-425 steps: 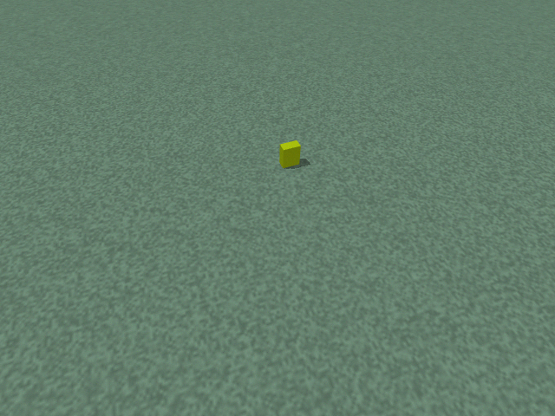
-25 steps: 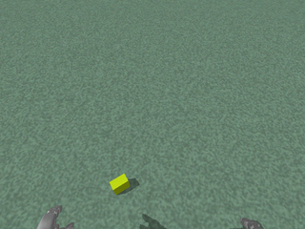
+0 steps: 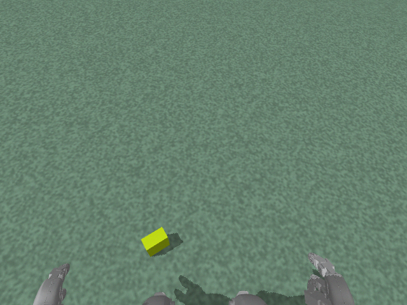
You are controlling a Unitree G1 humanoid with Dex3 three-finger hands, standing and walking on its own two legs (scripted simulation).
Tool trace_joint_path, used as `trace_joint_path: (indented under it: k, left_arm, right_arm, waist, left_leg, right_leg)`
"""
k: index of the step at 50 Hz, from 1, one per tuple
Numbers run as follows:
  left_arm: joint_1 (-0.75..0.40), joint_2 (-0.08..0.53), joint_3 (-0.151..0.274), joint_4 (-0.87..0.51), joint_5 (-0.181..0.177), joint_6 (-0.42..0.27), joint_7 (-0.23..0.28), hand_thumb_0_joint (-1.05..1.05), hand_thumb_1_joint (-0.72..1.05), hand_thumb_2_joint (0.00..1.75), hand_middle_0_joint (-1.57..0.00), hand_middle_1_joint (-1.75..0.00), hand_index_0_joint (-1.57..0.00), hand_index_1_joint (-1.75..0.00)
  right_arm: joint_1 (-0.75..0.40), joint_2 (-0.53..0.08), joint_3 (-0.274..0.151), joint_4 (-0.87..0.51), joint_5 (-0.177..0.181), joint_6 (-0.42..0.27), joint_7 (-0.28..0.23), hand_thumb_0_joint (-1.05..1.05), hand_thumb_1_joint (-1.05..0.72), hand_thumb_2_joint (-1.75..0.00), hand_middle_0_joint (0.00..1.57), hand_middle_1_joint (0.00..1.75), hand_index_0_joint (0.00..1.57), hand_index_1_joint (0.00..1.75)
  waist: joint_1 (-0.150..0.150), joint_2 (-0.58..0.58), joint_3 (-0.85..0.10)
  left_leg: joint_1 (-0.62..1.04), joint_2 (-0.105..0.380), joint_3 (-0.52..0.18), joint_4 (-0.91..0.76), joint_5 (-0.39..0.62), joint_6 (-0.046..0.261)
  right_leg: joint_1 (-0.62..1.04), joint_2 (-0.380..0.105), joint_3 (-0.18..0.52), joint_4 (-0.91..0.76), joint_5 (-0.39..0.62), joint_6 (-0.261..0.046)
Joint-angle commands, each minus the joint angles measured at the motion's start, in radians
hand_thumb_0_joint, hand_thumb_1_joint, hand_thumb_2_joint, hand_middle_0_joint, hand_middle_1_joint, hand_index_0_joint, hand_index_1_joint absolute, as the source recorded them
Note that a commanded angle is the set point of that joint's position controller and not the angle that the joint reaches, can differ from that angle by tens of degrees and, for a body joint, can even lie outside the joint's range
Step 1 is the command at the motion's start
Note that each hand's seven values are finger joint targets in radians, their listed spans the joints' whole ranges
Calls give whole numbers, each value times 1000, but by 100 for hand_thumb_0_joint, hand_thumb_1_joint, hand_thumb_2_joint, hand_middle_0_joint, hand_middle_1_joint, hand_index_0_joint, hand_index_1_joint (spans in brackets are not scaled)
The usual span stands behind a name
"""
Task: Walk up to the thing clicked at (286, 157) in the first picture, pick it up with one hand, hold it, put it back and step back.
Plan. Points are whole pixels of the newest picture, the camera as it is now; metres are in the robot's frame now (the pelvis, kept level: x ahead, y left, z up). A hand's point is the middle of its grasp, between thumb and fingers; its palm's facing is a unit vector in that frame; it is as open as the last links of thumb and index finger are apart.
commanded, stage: go down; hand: left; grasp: from the side
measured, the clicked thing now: (156, 242) +0.40 +0.18 -0.66
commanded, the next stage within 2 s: none
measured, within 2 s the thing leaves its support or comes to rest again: neither
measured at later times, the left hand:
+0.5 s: hand out of the picture +0.14 +0.27 -0.15, palm faces +0.09 -0.94 -0.33, open 17.2 cm
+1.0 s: hand (77, 264) +0.25 +0.33 -0.26, palm faces +0.15 -0.97 -0.21, open 17.0 cm
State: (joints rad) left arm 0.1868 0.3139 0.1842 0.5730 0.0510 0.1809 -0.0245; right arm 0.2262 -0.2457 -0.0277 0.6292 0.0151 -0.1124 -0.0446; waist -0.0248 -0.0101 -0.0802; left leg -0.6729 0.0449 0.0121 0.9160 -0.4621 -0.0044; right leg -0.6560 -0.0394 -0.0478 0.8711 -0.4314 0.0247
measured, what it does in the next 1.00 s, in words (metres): lowers itself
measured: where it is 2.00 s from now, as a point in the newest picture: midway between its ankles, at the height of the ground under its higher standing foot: outside the picture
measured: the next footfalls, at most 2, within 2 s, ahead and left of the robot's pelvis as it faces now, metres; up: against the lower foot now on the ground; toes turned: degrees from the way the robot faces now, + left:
none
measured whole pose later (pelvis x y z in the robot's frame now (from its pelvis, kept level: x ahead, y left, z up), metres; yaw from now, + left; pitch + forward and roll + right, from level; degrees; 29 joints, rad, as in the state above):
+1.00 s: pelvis -0.07 +0.00 -0.19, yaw -2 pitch +32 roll -3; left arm -0.20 0.56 0.55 0.80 -0.13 -0.27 -0.40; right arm 0.14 -0.29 0.01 0.63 -0.01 -0.18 -0.03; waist -0.04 0.00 -0.17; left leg -1.65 0.05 -0.05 1.77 -0.68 -0.01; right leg -1.62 -0.04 -0.05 1.72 -0.65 0.01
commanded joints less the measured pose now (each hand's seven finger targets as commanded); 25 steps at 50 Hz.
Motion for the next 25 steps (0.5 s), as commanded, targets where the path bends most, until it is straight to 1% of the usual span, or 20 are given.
trace_joint_path:
  k: [1,3,4,6,7,11,12,13,14,15,16,17,18,19,20,21,22,23,24,25]
  left_arm:
    - [47,194,71,-231,-2,14,13,0,-61,14,-12,-23,-11,-23]
    - [82,183,68,-241,-5,37,9,0,-60,12,-12,-21,-11,-22]
    - [76,193,75,-273,-7,47,9,0,-61,11,-12,-22,-11,-22]
    - [93,183,78,-294,-13,61,9,0,-61,11,-12,-19,-11,-20]
    - [120,170,67,-305,-15,68,6,0,-61,9,-13,-19,-12,-19]
    - [121,193,93,-344,-20,76,6,0,-59,7,-12,-15,-11,-16]
    - [138,180,90,-349,-23,74,2,0,-60,7,-12,-15,-11,-16]
    - [135,196,107,-363,-25,69,1,0,-57,11,-11,-18,-10,-18]
    - [152,190,105,-382,-25,64,-2,0,-58,11,-12,-19,-11,-19]
    - [140,211,124,-395,-27,58,-2,0,-57,11,-11,-17,-10,-17]
    - [169,193,115,-393,-30,55,-7,0,-59,11,-12,-18,-10,-18]
    - [157,210,128,-412,-33,49,-7,0,-58,10,-12,-17,-11,-18]
    - [168,209,134,-427,-35,43,-8,0,-58,7,-12,-14,-11,-15]
    - [182,204,135,-397,-38,42,-12,0,-57,9,-12,-16,-11,-16]
    - [186,200,136,-415,-42,34,-16,0,-57,9,-12,-15,-11,-16]
    - [190,203,145,-406,-47,30,-20,0,-56,7,-11,-12,-10,-13]
    - [189,202,149,-423,-47,22,-22,0,-55,11,-11,-18,-10,-18]
    - [191,212,164,-417,-52,15,-23,0,-56,10,-11,-16,-10,-16]
    - [142,220,159,-424,-51,4,-27,0,-55,11,-11,-16,-10,-17]
    - [102,233,170,-395,-52,-11,-29,0,-56,6,-11,-11,-10,-12]
  right_arm:
    - [9,-157,-52,-137,2,-53,-25,0,-88,-89,20,30,20,30]
    - [7,-157,-52,-150,1,-58,-29,0,-89,-89,20,30,20,30]
    - [5,-153,-49,-156,2,-61,-32,0,-88,-89,20,30,20,30]
    - [2,-146,-45,-171,-1,-67,-37,0,-88,-89,20,30,20,30]
    - [1,-141,-44,-176,-2,-71,-39,0,-88,-89,20,30,20,30]
    - [-3,-139,-43,-197,-6,-80,-46,0,-89,-89,20,30,20,30]
    - [-1,-138,-42,-200,-7,-84,-46,0,-88,-89,20,30,20,30]
    - [-5,-140,-44,-204,-8,-86,-45,0,-89,-89,20,30,20,30]
    - [-2,-137,-46,-212,-9,-88,-47,0,-89,-89,20,30,20,30]
    - [-4,-137,-46,-214,-8,-89,-47,0,-89,-89,20,30,20,30]
    - [-1,-136,-44,-216,-9,-91,-46,0,-89,-89,20,30,20,30]
    - [-10,-136,-44,-220,-9,-96,-47,0,-91,-90,20,30,20,30]
    - [-4,-134,-45,-223,-11,-98,-47,0,-92,-90,20,30,20,30]
    - [-9,-133,-43,-222,-9,-99,-48,0,-92,-90,20,30,20,30]
    - [-7,-132,-44,-226,-10,-100,-46,0,-92,-90,20,30,20,30]
    - [-13,-134,-44,-226,-9,-102,-45,0,-92,-90,20,30,20,30]
    - [-8,-131,-45,-234,-11,-104,-47,0,-93,-90,20,30,20,30]
    - [-9,-132,-45,-226,-10,-104,-45,0,-92,-90,20,30,20,30]
    - [-14,-135,-44,-230,-10,-107,-45,0,-94,-90,20,30,20,30]
    - [-16,-138,-44,-219,-12,-110,-45,0,-92,-90,20,30,20,30]
  waist:
    - [-3,115,-239]
    - [-11,95,-224]
    - [-6,97,-229]
    - [-13,90,-228]
    - [-12,81,-235]
    - [-16,75,-248]
    - [-14,88,-236]
    - [-8,100,-244]
    - [-7,109,-265]
    - [-10,101,-276]
    - [-9,102,-271]
    - [-5,115,-267]
    - [-6,121,-282]
    - [-7,102,-268]
    - [-11,105,-274]
    - [-9,95,-264]
    - [-8,91,-281]
    - [-5,88,-281]
    - [-15,91,-276]
    - [-24,87,-251]
  left_leg:
    - [150,-15,-34,-85,420,-11]
    - [123,-15,-37,-63,409,-7]
    - [113,-15,-38,-54,413,-5]
    - [88,-19,-35,-33,395,-1]
    - [77,-20,-37,-19,401,2]
    - [21,-24,-34,24,376,6]
    - [12,-21,-36,26,363,3]
    - [3,-20,-40,32,358,2]
    - [12,-19,-41,39,357,2]
    - [-3,-20,-43,52,360,5]
    - [-11,-19,-47,51,347,2]
    - [-31,-22,-46,61,327,3]
    - [-25,-22,-44,67,319,3]
    - [-51,-22,-46,75,302,5]
    - [-60,-24,-44,85,295,6]
    - [-82,-25,-43,92,266,9]
    - [-87,-28,-41,104,262,12]
    - [-104,-28,-38,114,248,13]
    - [-116,-26,-42,118,237,13]
    - [-150,-23,-43,134,195,14]
  right_leg:
    - [61,43,-13,-32,290,-44]
    - [47,44,-17,-22,281,-40]
    - [44,42,-16,-15,285,-41]
    - [40,40,-15,-4,287,-39]
    - [36,39,-17,4,293,-38]
    - [7,37,-12,36,292,-36]
    - [-8,39,-14,50,272,-38]
    - [-24,40,-16,62,258,-40]
    - [-33,41,-14,71,252,-41]
    - [-39,40,-13,77,258,-41]
    - [-44,41,-16,88,244,-43]
    - [-58,41,-16,94,235,-41]
    - [-63,41,-13,100,229,-43]
    - [-78,42,-15,107,215,-41]
    - [-78,40,-12,111,214,-42]
    - [-91,41,-12,115,195,-40]
    - [-88,38,-8,117,198,-41]
    - [-93,38,-6,122,188,-40]
    - [-115,37,-5,134,178,-42]
    - [-155,40,-5,149,142,-40]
